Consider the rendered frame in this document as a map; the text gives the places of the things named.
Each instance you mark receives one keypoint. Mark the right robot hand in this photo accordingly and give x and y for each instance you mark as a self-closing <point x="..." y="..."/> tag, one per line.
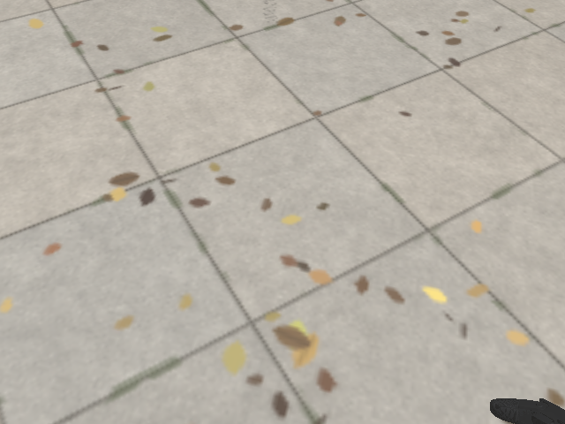
<point x="523" y="411"/>

